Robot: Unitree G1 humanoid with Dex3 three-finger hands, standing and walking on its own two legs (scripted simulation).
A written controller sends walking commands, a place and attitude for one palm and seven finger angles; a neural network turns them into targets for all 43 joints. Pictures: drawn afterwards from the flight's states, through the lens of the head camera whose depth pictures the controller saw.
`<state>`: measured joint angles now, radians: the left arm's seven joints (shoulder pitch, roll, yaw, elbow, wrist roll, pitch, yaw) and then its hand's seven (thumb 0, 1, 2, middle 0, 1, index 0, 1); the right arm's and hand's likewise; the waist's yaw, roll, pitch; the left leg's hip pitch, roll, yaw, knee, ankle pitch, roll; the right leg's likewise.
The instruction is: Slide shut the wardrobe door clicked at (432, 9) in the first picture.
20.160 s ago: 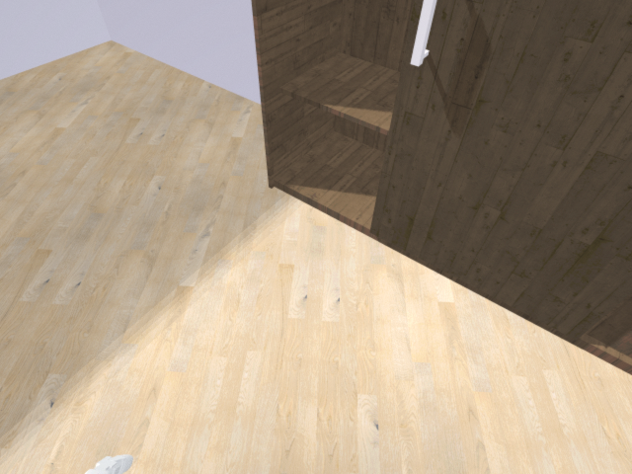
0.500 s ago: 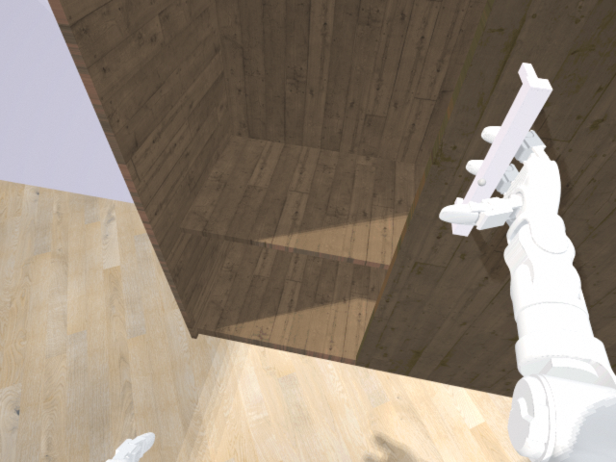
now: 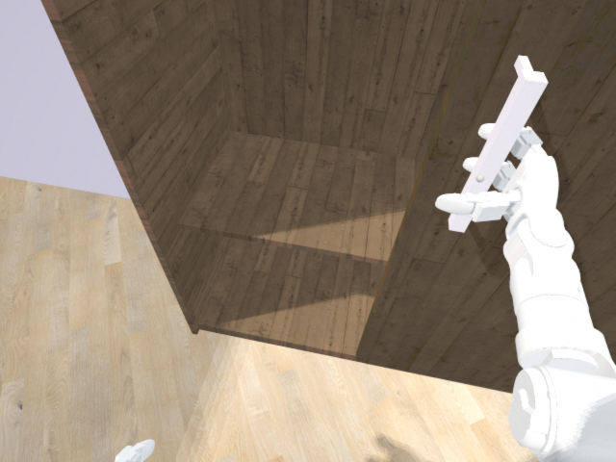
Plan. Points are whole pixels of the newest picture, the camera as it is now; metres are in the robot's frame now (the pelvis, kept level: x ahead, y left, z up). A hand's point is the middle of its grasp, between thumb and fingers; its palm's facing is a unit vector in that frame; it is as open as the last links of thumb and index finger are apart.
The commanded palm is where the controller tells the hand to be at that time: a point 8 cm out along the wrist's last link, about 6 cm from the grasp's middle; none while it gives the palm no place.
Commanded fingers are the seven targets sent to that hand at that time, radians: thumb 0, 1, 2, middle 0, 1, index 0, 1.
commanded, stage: grip the handle and tug to test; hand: right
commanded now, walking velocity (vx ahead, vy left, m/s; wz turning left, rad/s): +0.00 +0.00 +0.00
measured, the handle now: (485, 154) +0.51 -0.17 +0.16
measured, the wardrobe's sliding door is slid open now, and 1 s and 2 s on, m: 0.54 0.54 0.54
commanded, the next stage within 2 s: tug the door sideways, standing still in 1.24 s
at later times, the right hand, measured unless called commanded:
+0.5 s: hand (473, 177) +0.45 -0.14 +0.16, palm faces +0.09 +1.00 +0.01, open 5.7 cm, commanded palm +0.42 -0.20 +0.17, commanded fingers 0.00 -0.90 -0.90 0.45 1.40 0.45 1.40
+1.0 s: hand (471, 177) +0.45 -0.14 +0.16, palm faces +0.10 +0.99 +0.00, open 5.7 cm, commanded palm +0.40 -0.19 +0.17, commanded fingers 0.00 -0.90 -0.90 0.45 1.40 0.45 1.40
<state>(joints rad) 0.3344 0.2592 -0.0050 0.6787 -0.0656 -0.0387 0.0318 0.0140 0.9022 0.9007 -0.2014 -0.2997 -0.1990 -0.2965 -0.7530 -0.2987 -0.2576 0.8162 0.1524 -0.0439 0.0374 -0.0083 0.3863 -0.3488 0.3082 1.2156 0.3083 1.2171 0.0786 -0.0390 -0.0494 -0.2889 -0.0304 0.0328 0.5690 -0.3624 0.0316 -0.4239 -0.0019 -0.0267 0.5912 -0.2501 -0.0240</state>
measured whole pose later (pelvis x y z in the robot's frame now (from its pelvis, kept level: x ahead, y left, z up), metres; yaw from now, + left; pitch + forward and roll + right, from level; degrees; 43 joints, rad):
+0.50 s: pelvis +0.00 -0.01 +0.00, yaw +0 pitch +5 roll +1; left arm 0.32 0.25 -0.01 0.69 -0.06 -0.06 0.02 0.01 0.90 0.90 -0.20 -0.30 -0.20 -0.30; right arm -0.77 -0.26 -0.23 0.81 0.13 -0.05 -0.02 0.01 -0.68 -0.80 0.42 1.37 0.42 1.37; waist 0.08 -0.04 -0.05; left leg -0.30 -0.02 0.03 0.58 -0.36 0.02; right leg -0.43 0.01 -0.03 0.60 -0.25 -0.03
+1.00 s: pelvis +0.01 +0.00 +0.00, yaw +1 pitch +5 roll +0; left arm 0.33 0.26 0.01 0.67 -0.06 -0.05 0.01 0.02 0.90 0.90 -0.20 -0.30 -0.20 -0.30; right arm -0.67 -0.27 -0.25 0.69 0.15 -0.01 -0.01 0.01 -0.73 -0.80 0.37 1.40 0.36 1.40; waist 0.08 -0.05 -0.06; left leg -0.27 -0.03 0.02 0.56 -0.37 0.04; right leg -0.40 -0.01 -0.03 0.58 -0.26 -0.02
